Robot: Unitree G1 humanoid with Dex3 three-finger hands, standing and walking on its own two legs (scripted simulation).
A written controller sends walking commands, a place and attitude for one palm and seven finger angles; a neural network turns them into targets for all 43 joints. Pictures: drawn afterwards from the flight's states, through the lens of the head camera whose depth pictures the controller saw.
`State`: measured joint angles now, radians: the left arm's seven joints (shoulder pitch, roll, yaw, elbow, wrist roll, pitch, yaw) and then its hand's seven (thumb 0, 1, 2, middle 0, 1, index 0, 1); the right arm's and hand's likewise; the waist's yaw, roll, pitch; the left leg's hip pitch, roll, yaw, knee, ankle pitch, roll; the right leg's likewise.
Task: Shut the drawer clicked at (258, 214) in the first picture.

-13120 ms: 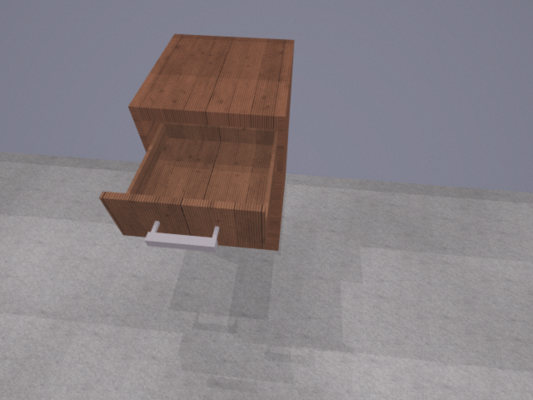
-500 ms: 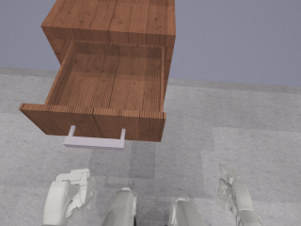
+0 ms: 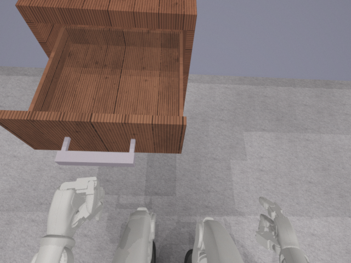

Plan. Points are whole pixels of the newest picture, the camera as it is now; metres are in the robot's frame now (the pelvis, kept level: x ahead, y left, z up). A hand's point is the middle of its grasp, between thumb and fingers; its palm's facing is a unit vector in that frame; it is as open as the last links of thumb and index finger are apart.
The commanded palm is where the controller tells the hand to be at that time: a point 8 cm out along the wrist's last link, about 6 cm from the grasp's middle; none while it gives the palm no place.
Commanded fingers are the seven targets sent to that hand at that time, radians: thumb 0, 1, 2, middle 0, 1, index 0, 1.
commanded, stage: bring the fist close to the handle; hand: left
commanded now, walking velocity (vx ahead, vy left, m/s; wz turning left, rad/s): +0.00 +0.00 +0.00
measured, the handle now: (98, 150) +0.35 +0.20 -0.01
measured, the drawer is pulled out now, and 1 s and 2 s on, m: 0.29 0.28 0.17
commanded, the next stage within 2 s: push the drawer shut in 0.62 s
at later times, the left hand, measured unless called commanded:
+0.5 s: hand (102, 198) +0.25 +0.17 +0.00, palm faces +0.01 -1.00 -0.02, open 3.3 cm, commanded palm +0.23 +0.21 -0.01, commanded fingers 0.00 0.90 0.90 -1.40 -1.60 -1.40 -1.60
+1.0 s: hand (110, 185) +0.28 +0.16 -0.02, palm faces +0.00 -1.00 -0.04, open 3.3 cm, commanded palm +0.27 +0.21 -0.01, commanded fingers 0.00 0.90 0.90 -1.40 -1.60 -1.40 -1.60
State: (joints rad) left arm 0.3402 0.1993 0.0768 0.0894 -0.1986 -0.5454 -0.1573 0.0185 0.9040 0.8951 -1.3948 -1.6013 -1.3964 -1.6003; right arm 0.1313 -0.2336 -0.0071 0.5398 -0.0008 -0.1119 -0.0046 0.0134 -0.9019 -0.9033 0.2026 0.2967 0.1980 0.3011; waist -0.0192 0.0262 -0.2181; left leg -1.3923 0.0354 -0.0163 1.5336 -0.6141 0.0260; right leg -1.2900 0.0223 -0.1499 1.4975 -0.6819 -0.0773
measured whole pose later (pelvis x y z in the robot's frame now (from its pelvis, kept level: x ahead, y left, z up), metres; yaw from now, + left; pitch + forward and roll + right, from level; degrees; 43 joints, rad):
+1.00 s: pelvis -0.01 +0.01 -0.02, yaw +0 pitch +30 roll -4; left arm 0.15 0.20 0.02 0.16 -0.14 -0.51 -0.05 0.03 0.90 0.91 -1.40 -1.60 -1.40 -1.60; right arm 0.11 -0.24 0.02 0.52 -0.01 -0.04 0.01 0.01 -0.90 -0.90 0.20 0.30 0.20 0.30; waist -0.02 0.04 -0.23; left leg -1.49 0.03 -0.01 1.59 -0.62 0.04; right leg -1.39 0.01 -0.15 1.55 -0.69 -0.06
